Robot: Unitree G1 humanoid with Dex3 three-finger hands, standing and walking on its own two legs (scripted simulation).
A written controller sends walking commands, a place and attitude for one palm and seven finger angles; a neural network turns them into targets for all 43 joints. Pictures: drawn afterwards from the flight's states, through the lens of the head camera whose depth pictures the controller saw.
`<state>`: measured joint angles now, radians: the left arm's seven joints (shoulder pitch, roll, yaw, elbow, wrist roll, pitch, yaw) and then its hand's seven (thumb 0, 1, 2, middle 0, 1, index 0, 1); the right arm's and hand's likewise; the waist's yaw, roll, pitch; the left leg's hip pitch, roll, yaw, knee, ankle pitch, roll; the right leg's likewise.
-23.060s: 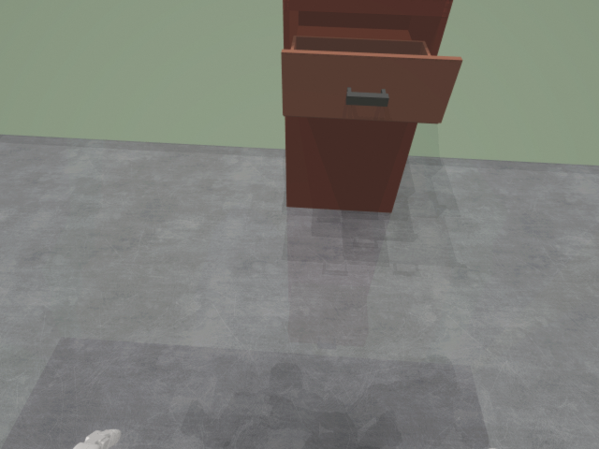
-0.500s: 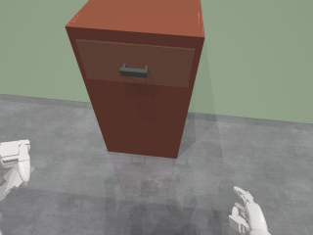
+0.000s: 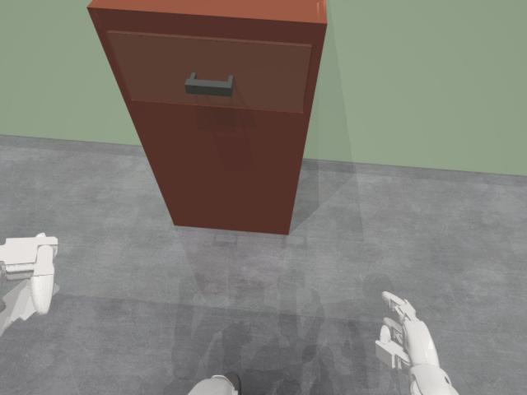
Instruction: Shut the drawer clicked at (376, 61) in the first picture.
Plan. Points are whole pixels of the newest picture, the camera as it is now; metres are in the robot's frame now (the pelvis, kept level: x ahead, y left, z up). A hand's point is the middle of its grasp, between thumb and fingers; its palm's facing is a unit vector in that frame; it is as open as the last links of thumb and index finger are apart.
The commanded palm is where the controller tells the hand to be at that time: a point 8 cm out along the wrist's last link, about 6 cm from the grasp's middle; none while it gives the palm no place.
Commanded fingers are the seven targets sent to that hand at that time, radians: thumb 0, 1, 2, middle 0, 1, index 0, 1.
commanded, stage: step back with the hand held close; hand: left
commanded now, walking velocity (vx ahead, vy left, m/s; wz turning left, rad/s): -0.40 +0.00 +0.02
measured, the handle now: (210, 82) +0.76 +0.17 +0.00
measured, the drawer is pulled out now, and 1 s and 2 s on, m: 0.00 0.00 0.00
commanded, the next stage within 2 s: stop stepping back and stand still in 0.20 s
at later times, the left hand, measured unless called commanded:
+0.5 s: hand out of the picture +0.06 +0.22 +0.19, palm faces +0.38 -0.77 -0.51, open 3.2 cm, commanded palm +0.01 +0.27 +0.18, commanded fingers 0.00 0.90 0.90 -1.40 -1.60 -1.40 -1.60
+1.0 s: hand out of the picture +0.02 +0.25 +0.17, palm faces +0.46 -0.78 -0.42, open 3.2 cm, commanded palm -0.04 +0.28 +0.18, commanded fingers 0.00 0.90 0.90 -1.40 -1.60 -1.40 -1.60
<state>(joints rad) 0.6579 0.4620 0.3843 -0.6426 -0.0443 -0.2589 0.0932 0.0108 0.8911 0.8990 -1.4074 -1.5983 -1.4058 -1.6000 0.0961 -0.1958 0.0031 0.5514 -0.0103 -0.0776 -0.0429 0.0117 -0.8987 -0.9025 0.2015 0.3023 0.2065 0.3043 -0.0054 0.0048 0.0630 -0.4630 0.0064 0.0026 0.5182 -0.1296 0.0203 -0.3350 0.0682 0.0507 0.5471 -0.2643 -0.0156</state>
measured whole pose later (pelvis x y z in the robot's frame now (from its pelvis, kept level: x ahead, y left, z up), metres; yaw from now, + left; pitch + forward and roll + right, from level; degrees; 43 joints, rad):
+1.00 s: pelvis -0.15 -0.01 +0.00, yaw +5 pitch -1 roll +0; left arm 0.57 0.36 0.35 -0.49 -0.01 -0.23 0.14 0.01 0.89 0.90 -1.41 -1.60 -1.41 -1.60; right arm 0.26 -0.21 0.01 0.65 -0.01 -0.10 -0.06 0.01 -0.90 -0.90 0.20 0.30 0.20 0.30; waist -0.01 -0.02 -0.03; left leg -0.33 0.01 0.05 0.72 -0.35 0.03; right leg -0.27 0.02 -0.05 0.51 -0.22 -0.05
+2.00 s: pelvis -0.14 +0.01 +0.01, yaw +5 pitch -1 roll +0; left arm 0.23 0.19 0.00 1.12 0.01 0.00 0.02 0.00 0.91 0.90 -0.23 -0.34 -0.23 -0.34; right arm 0.27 -0.17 0.00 1.11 -0.02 0.01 -0.02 0.00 -0.90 -0.90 0.20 0.30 0.20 0.30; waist -0.01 0.02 0.04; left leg -0.19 0.00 0.05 0.41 -0.20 0.03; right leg -0.20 0.01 -0.02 0.41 -0.19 -0.02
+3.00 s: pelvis -0.12 +0.00 +0.02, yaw +4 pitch -1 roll +0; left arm 0.18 0.21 0.01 1.14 0.01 -0.02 0.02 0.00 0.91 0.90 -0.20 -0.30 -0.20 -0.30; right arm 0.20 -0.21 -0.01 1.14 -0.02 0.00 -0.03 0.00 -0.90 -0.90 0.20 0.30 0.20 0.30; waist -0.02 0.01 0.05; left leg -0.12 0.01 0.06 0.36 -0.21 0.01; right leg -0.14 0.02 -0.01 0.35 -0.19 -0.03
